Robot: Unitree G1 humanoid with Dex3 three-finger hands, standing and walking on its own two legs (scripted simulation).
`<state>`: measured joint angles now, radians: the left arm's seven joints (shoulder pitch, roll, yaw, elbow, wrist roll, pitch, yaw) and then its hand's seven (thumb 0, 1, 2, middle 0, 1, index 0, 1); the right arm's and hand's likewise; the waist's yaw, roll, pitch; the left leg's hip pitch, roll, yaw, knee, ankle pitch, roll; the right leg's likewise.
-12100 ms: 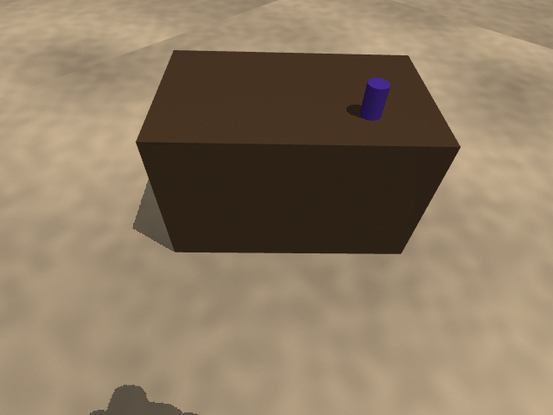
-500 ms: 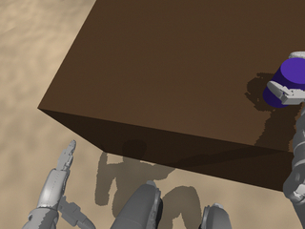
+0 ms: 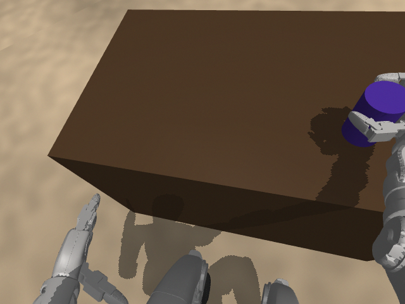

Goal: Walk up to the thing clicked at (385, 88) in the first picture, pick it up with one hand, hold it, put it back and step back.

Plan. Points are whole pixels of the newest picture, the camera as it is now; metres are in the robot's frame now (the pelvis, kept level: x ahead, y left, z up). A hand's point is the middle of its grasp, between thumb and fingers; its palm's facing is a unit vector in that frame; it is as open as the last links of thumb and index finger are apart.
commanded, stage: settle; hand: right
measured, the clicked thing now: (372, 116) +0.52 -0.21 +0.01
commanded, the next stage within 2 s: lift in 0.22 s
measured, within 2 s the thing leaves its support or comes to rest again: neither
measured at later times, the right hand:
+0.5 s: hand (389, 102) +0.51 -0.21 +0.07, palm faces +0.17 +0.98 +0.00, open 10.1 cm
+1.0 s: hand out of the picture +0.44 -0.19 +0.14, palm faces +0.18 +0.98 +0.00, open 10.1 cm
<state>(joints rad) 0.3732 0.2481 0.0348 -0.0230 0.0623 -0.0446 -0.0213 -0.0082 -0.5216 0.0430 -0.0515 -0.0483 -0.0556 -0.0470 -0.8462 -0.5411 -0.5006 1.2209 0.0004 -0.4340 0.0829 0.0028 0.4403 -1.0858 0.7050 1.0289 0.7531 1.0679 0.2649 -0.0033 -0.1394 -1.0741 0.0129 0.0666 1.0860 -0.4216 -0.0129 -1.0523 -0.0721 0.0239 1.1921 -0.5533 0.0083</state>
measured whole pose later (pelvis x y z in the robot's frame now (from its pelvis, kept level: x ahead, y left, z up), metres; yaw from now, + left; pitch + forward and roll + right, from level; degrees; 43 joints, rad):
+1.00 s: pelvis +0.02 +0.00 +0.05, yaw -1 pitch +12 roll +1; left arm 0.37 0.23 0.08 0.26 0.00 -0.06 0.02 -0.01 -0.52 0.04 -0.05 -0.05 -0.05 -0.05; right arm -0.54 -0.29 -0.33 0.79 0.11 -0.25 0.05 0.00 0.46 -1.12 0.69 1.06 0.73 1.10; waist 0.09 -0.02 -0.12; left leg -0.68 0.03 0.03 0.82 -0.35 -0.02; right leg -0.63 -0.05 -0.02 0.87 -0.45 0.01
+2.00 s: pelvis +0.01 +0.01 +0.09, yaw -1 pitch +0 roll +0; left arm 0.27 0.21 0.11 0.53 -0.02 -0.09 0.08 -0.01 -0.52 0.03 -0.05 -0.05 -0.06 -0.04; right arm -0.20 -0.19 -0.18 0.25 0.18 -0.01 0.00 0.00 0.46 -1.13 0.70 1.05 0.74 1.09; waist 0.02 -0.03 -0.02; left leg -0.31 0.03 0.03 0.53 -0.23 -0.02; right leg -0.24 -0.03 -0.04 0.55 -0.31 0.01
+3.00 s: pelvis +0.02 +0.01 +0.10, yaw -1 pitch -1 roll +0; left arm 0.22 0.21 0.12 0.63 -0.02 -0.12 0.07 -0.01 -0.53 0.05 -0.05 -0.05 -0.05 -0.05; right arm -0.12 -0.19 -0.18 0.10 0.19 0.09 0.01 0.00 0.46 -1.13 0.70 1.05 0.74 1.09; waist 0.01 -0.04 -0.01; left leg -0.22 0.03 0.04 0.45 -0.21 -0.01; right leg -0.15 -0.03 -0.02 0.46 -0.28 0.01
